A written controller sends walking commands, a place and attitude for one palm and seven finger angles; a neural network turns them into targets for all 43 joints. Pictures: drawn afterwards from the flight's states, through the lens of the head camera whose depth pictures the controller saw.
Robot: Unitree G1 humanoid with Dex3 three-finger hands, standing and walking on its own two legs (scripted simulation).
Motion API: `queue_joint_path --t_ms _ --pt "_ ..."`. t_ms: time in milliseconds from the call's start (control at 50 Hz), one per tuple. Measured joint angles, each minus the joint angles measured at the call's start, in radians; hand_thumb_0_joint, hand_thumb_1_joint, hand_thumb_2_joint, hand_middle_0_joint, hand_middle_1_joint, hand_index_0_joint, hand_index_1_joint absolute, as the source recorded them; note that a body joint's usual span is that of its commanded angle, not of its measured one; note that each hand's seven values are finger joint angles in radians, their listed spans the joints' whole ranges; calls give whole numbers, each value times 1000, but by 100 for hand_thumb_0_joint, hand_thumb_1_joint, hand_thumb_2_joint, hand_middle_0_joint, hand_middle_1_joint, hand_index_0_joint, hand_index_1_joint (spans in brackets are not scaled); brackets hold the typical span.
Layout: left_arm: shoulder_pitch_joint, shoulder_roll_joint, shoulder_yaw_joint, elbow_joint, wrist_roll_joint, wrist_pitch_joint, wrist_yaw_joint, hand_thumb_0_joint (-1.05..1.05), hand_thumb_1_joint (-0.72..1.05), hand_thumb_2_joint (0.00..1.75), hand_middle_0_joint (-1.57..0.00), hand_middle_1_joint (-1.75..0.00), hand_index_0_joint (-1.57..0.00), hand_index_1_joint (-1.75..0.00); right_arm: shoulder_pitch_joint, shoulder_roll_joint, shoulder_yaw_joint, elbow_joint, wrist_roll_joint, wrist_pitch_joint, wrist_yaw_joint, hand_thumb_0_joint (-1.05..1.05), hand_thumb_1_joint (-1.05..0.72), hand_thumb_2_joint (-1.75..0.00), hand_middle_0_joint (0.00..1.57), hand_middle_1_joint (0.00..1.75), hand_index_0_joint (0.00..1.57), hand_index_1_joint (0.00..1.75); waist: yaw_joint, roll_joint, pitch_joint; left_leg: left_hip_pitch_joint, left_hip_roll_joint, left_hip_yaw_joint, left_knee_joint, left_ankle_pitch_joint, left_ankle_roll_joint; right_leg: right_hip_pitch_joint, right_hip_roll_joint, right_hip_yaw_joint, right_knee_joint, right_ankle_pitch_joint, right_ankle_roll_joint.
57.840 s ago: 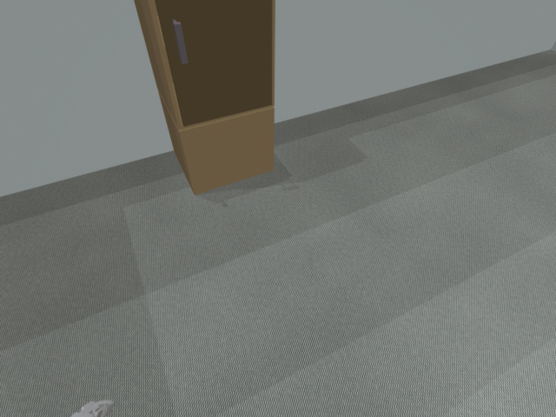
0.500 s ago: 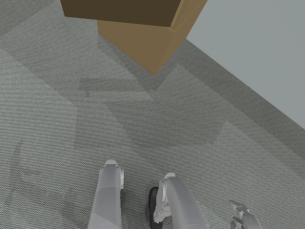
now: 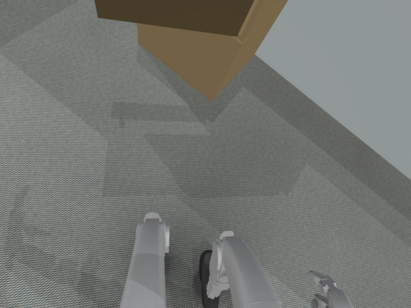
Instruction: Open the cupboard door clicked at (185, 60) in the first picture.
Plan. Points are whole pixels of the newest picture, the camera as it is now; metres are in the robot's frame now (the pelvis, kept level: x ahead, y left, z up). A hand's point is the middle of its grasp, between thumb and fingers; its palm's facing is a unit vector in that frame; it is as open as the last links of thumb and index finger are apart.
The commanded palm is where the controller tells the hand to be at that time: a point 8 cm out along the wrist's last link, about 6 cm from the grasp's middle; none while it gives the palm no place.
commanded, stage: draw the hand back to the body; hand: left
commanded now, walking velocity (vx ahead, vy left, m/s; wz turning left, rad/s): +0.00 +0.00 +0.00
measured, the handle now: out of the picture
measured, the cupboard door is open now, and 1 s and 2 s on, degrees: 41 41 41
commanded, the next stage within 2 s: step back with the hand held close in 1.44 s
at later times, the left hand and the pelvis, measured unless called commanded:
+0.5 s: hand out of the picture +0.28 +0.42 +0.19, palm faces +0.37 -0.88 -0.31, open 15.5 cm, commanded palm +0.24 +0.44 +0.24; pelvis +0.04 +0.00 +0.10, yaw +11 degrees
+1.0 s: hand out of the picture +0.29 +0.25 +0.27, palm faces +0.50 -0.76 -0.42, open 9.8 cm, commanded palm +0.23 +0.29 +0.31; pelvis +0.12 -0.05 +0.15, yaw +9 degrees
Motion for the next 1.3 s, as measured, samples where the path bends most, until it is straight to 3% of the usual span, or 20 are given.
queue_joint_path --t_ms 100,180,260,380,400,440,480,540,580,640,720,780,860,1020,1140,1300 --pt "207 -176 34 -278 -81 56 14 -1 -50 30 -15 -30 -15 -30 16 32 -17 -7 16 -19 28 0 -90 -90 21 30 21 30 3 9 -15 78 -23 7 -110 45 -2 69 5 26 -96 30 -19" --pt "345 -270 25 -404 -146 101 41 -1 -50 30 -15 -30 -15 -30 47 43 -19 -7 28 -69 36 1 -90 -90 21 30 21 30 7 9 -49 185 -45 18 -213 73 3 166 13 66 -183 45 -19" --pt "411 -329 -48 -427 -181 108 84 -1 -50 30 -15 -30 -15 -30 76 34 -31 1 24 -119 34 1 -90 -90 21 30 21 30 31 12 -87 301 -66 21 -287 80 3 281 11 89 -252 48 -16" --pt "445 -441 -215 -417 -195 77 125 -1 -47 31 -15 -30 -15 -30 74 8 -62 16 19 -156 24 1 -90 -90 21 30 21 30 74 20 -116 449 -96 22 -354 79 2 428 -10 101 -309 43 -18" --pt "457 -471 -240 -450 -152 69 180 -1 -46 32 -15 -30 -15 -30 65 8 -71 19 10 -158 27 1 -90 -90 21 30 21 30 82 20 -111 474 -98 24 -365 79 0 452 -13 103 -317 42 -22" --pt "504 -538 -303 -540 -69 58 367 -1 -42 33 -16 -30 -15 -30 38 16 -87 17 -4 -151 30 1 -90 -90 21 30 21 30 90 20 -89 532 -103 29 -401 84 -16 504 -21 110 -343 46 -30" --pt "596 -615 -347 -652 -17 59 538 -1 -37 35 -16 -30 -15 -30 7 31 -94 10 -12 -142 28 1 -90 -90 21 30 21 30 88 24 -67 592 -106 38 -454 99 -24 556 -28 123 -385 60 -33" --pt "783 -731 -377 -859 37 68 733 -1 -29 39 -16 -30 -16 -30 -18 65 -89 -5 -17 -130 14 1 -90 -90 21 30 21 30 80 32 -52 684 -99 52 -539 124 -15 641 -30 144 -470 97 -15" --pt "888 -782 -389 -980 56 68 834 -1 -22 42 -16 -30 -16 -30 -20 95 -79 -2 -22 -129 -1 1 -90 -90 21 30 21 30 78 25 -52 747 -94 60 -589 131 -16 700 -30 158 -520 112 -5" --pt "975 -811 -389 -1098 74 69 954 -1 -13 46 -17 -30 -17 -30 -12 131 -68 16 -25 -128 -24 1 -90 -90 21 30 21 30 82 14 -52 839 -90 61 -651 134 -25 790 -30 164 -586 124 -3" --pt "993 -816 -372 -1148 83 71 1052 0 1 52 -18 -30 -18 -30 -13 146 -71 53 -25 -120 -42 1 -90 -90 21 30 21 30 96 25 -42 952 -88 53 -716 137 -31 908 -29 164 -662 134 -15" --pt "1001 -833 -379 -1156 80 76 1083 0 11 56 -18 -30 -18 -30 -22 133 -84 76 -24 -107 -37 1 -90 -90 21 30 21 30 107 45 -33 1026 -88 57 -764 140 -37 978 -32 171 -708 140 -24" --pt "1065 -888 -440 -1205 72 91 1081 0 25 62 -18 -30 -18 -30 -39 105 -107 93 -20 -87 -22 1 -90 -90 21 30 21 30 117 66 -23 1108 -88 74 -831 150 -42 1044 -39 192 -750 145 -31" --pt "1260 -962 -535 -1473 76 116 1050 1 52 74 -20 -30 -20 -30 -67 95 -137 92 -30 -73 -20 1 -90 -90 21 30 21 30 120 36 -9 1217 -70 90 -915 158 -65 1136 -28 215 -815 157 -55" --pt "1338 -957 -540 -1650 75 82 1046 1 72 82 -21 -30 -21 -31 -91 106 -151 72 -39 -74 -20 1 -91 -90 20 30 20 29 128 35 -1 1262 -57 90 -943 164 -80 1181 -18 210 -845 167 -70" --pt "1275 -968 -502 -1498 62 103 1036 1 85 88 -21 -30 -21 -31 -111 133 -144 92 -45 -32 -25 1 -90 -90 20 30 20 29 135 46 30 1298 -49 81 -976 190 -88 1214 -10 202 -869 187 -82"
